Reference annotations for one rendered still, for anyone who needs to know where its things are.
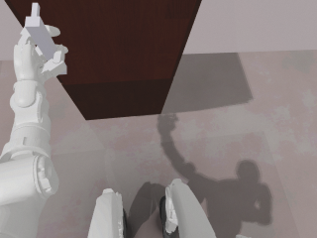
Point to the cupboard door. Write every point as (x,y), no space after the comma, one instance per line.
(115,40)

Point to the robot left upper arm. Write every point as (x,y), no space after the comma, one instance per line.
(25,186)

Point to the left robot shin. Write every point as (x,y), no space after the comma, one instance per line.
(120,221)

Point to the robot left hand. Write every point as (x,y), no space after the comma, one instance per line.
(28,60)

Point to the handle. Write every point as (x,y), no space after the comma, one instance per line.
(40,34)

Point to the robot left forearm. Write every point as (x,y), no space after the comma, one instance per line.
(31,132)

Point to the left robot thigh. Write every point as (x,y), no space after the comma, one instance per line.
(107,211)

